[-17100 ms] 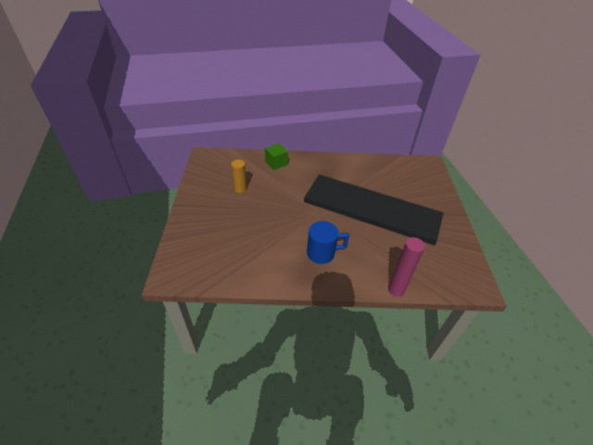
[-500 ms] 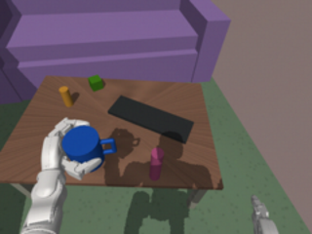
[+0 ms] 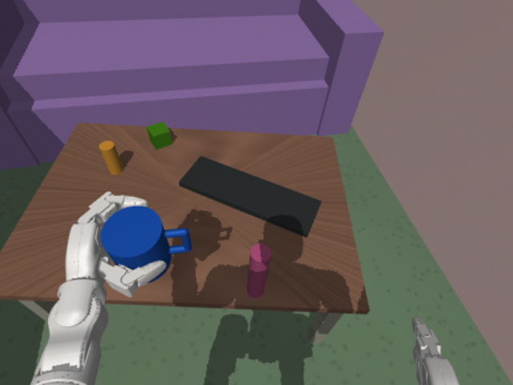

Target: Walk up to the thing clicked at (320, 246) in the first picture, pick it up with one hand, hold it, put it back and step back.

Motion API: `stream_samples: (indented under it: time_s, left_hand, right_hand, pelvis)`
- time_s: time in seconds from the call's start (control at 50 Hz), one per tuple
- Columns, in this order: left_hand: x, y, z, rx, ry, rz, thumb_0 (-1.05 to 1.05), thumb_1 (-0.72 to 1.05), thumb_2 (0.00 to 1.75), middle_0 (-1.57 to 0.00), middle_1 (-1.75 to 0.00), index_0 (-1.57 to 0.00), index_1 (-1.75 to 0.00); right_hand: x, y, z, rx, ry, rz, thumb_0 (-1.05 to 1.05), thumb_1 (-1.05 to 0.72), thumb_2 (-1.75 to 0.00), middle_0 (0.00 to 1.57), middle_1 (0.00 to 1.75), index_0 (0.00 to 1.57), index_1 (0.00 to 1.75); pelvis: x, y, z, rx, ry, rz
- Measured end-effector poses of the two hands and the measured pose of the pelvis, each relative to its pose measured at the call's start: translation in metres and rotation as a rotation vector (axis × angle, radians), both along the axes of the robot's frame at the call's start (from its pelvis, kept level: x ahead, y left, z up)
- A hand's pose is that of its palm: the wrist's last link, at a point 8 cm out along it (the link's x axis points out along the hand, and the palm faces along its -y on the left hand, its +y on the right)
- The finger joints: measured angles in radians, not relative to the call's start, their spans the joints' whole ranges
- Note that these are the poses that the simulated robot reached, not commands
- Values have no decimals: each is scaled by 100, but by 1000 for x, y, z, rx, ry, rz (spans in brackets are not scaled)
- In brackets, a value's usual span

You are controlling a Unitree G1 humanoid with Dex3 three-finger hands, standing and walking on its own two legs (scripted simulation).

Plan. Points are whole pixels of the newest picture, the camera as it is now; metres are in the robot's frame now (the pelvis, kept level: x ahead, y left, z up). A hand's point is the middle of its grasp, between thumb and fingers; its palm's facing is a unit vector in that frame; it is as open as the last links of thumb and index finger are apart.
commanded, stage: hold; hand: left
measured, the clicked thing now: (151, 244) +0.34 +0.15 +0.05
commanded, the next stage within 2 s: crouch in 0.24 s
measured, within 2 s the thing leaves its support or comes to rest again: neither
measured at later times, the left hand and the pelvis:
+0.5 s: hand (133, 247) +0.33 +0.18 +0.04, palm faces +0.16 -0.99 -0.02, open 11.1 cm; pelvis +0.00 +0.00 +0.00, yaw +0 degrees
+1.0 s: hand (158, 225) +0.44 +0.18 -0.06, palm faces +0.16 -0.99 -0.02, open 11.0 cm; pelvis -0.02 +0.00 -0.06, yaw -1 degrees
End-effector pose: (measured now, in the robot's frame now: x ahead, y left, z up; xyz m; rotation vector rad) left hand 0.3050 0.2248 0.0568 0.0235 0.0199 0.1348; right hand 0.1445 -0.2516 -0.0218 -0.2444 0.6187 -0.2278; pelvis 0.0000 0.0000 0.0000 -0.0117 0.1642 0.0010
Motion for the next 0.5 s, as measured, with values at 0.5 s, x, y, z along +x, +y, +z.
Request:
stream_samples:
  time_s: [0.5]
  left_hand:
    - [0, 3, -15, -12, 31, 27, -1, -55, 106, -64, -101, -68, -103]
  right_hand:
    - [8, -1, 6, -10, -4, 7, -1, 52, -6, 5, 5, 6, 5]
  pelvis:
    - [4, -2, -1, 2, 8, 1]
